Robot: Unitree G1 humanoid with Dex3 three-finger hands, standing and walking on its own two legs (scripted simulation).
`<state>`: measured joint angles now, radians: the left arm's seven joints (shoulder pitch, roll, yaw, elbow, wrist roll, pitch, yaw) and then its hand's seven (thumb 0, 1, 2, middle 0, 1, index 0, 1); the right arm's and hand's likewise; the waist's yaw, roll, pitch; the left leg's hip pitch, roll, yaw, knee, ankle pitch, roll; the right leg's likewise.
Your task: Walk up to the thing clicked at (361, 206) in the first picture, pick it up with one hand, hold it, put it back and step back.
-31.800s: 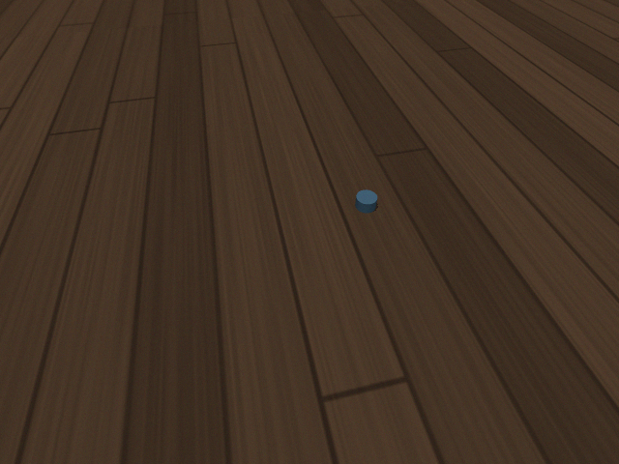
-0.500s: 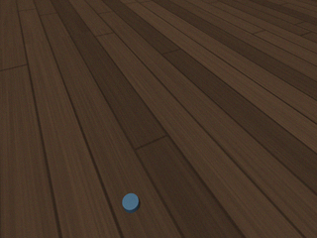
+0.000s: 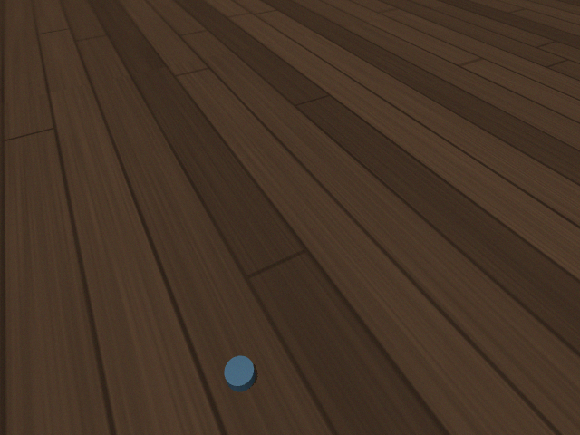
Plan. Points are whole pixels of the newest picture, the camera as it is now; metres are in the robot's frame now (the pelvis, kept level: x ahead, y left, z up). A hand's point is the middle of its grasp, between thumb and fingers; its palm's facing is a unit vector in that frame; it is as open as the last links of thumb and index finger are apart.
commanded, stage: stand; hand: left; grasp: from above
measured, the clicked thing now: (240, 373) +0.47 +0.21 -0.75
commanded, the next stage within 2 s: step back in 1.44 s
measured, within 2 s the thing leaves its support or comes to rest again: neither
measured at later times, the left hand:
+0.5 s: hand out of the picture +0.08 +0.23 -0.16, palm faces +0.00 -0.94 -0.33, open 7.4 cm
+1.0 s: hand out of the picture +0.09 +0.23 -0.15, palm faces -0.01 -0.94 -0.34, open 7.4 cm
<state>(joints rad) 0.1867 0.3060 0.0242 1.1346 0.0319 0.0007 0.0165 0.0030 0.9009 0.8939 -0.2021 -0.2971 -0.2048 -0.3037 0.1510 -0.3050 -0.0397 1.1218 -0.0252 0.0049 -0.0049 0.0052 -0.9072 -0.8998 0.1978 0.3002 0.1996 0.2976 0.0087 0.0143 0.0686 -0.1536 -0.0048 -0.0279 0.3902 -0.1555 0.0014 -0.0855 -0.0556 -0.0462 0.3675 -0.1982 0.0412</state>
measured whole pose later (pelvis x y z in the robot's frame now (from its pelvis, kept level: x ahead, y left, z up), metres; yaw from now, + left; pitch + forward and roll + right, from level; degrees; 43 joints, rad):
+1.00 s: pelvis +0.02 -0.02 +0.00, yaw +0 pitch -3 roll +0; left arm 0.12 0.32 0.02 1.14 0.01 -0.01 0.00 0.00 0.90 0.89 -0.20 -0.30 -0.21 -0.30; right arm 0.11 -0.33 -0.01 1.14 -0.02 -0.01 0.00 0.00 -0.91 -0.90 0.20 0.30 0.20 0.30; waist 0.00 0.02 0.06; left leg -0.12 0.03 -0.03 0.33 -0.16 -0.03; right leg -0.07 -0.03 -0.05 0.33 -0.21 0.01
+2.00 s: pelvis -0.06 +0.03 -0.02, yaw -3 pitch -2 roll -1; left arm 0.08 0.40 0.06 0.89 0.01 0.07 0.02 0.00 0.90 0.89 -0.20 -0.30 -0.20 -0.30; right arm 0.13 -0.34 -0.05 0.86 -0.03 0.02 -0.01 0.01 -0.90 -0.90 0.20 0.30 0.20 0.30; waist -0.02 -0.04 0.22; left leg -0.31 -0.01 0.05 0.59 -0.25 0.06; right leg -0.38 0.08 0.13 1.05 -0.53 0.01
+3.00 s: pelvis -0.37 +0.01 -0.03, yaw -4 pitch -3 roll +0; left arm 0.23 0.37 0.07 0.87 0.03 0.05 -0.02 0.00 0.90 0.89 -0.20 -0.30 -0.21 -0.30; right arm 0.09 -0.40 -0.06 0.83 -0.01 0.05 -0.02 0.00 -0.90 -0.90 0.20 0.30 0.20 0.30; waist 0.02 0.05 0.17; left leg -0.51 0.00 -0.08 0.83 -0.40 0.00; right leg -0.25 0.02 0.02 0.68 -0.39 -0.01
